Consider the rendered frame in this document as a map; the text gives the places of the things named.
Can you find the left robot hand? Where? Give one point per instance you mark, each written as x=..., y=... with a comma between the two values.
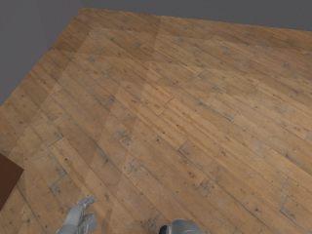
x=86, y=223

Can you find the left robot forearm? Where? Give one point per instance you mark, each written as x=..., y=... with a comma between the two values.
x=68, y=229

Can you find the robot right thigh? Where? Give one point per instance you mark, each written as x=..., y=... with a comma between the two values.
x=183, y=227

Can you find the cabinet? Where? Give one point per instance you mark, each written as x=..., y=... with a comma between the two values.
x=10, y=173

